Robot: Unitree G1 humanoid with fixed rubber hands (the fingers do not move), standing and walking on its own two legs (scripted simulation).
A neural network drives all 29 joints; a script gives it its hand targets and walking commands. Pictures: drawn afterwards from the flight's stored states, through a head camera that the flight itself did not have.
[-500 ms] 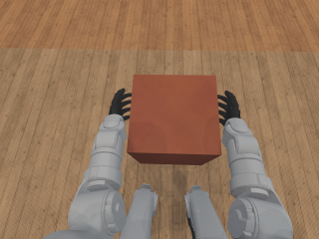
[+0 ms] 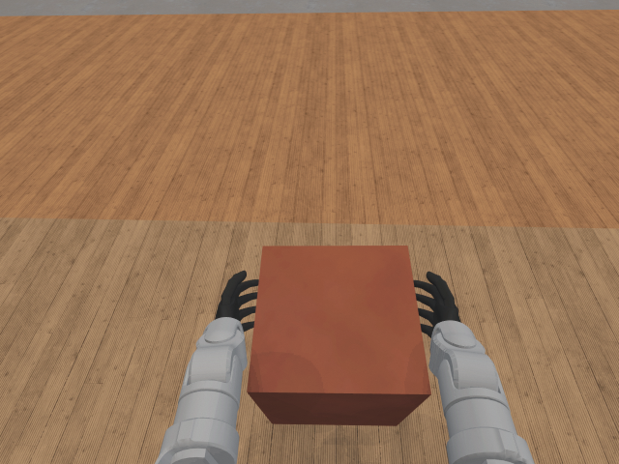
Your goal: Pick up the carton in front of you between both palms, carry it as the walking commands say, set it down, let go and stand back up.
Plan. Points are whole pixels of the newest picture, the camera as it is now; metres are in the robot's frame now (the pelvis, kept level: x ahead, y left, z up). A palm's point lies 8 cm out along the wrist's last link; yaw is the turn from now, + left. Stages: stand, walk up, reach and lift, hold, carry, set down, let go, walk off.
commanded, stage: reach and lift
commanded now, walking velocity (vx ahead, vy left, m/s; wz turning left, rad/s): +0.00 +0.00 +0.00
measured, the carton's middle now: (334, 342) +0.32 +0.00 -0.09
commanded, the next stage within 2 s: hold in 1.24 s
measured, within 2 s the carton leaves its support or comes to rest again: neither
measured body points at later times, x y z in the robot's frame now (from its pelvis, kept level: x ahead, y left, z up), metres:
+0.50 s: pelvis -0.01 +0.00 +0.03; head -0.03 +0.00 +0.48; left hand +0.30 +0.15 +0.04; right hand +0.30 -0.15 +0.04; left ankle +0.02 +0.13 -0.71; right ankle +0.01 -0.13 -0.71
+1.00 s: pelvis +0.01 +0.00 +0.03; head -0.02 +0.00 +0.48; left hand +0.31 +0.15 +0.05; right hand +0.31 -0.15 +0.05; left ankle +0.02 +0.13 -0.71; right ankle +0.01 -0.13 -0.71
